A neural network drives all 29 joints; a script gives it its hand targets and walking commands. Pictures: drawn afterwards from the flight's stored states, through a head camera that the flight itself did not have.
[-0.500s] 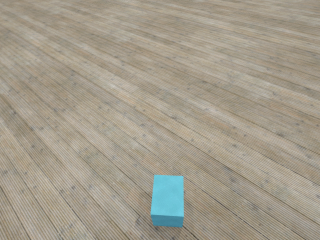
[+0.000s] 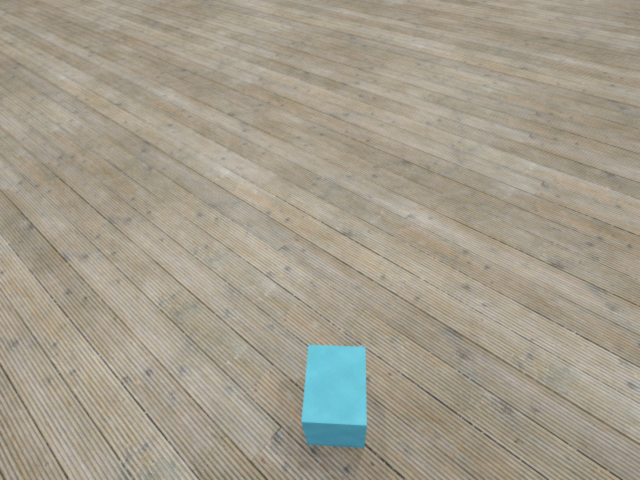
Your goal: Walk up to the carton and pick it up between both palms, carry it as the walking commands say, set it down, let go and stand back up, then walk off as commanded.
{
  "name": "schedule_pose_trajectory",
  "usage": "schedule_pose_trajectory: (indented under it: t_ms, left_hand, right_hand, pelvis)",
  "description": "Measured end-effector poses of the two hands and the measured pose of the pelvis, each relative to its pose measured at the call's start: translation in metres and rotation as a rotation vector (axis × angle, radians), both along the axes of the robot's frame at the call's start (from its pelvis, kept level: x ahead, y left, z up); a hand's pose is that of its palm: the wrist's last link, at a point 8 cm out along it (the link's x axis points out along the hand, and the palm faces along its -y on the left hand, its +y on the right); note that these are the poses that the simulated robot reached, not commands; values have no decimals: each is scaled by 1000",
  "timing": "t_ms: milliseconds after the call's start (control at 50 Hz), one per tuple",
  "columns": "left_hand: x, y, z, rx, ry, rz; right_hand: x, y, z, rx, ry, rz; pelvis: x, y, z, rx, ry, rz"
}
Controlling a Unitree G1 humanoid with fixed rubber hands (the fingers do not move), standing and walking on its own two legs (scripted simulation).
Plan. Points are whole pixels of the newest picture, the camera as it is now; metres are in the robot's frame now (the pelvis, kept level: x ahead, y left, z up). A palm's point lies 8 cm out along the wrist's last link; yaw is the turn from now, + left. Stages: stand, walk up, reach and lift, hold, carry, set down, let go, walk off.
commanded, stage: stand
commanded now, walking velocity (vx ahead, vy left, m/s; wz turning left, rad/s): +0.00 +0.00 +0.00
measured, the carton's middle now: (336, 396) +0.47 +0.01 -0.67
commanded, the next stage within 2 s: walk off in 0.52 s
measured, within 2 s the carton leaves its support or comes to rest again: neither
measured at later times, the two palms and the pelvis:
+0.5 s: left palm out of the picture -0.06 +0.23 -0.14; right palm out of the picture -0.07 -0.21 -0.15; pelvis -0.02 +0.01 +0.00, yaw +0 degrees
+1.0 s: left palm out of the picture -0.07 +0.33 -0.12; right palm out of the picture +0.09 -0.18 -0.12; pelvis +0.01 +0.08 +0.01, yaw +1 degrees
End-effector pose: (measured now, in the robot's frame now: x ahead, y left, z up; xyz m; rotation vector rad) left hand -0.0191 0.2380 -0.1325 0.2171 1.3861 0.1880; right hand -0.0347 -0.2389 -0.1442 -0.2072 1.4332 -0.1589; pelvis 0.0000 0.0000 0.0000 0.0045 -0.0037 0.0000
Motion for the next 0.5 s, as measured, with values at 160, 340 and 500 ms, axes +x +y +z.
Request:
schedule_pose_trajectory:
  t_ms: [160,340,500]
  left_hand:
    - [-18,-6,-3,-20,45,13]
    - [-31,-11,-5,-38,72,22]
    - [-38,-12,-7,-49,83,26]
  right_hand:
    - [-17,11,-2,19,39,-12]
    - [-31,21,-2,33,67,-25]
    - [-40,29,-2,42,80,-35]
  pelvis:
    - [-6,2,1,-1,-6,-1]
    - [-11,5,2,-2,-9,-2]
    - [-16,8,2,-2,-11,-2]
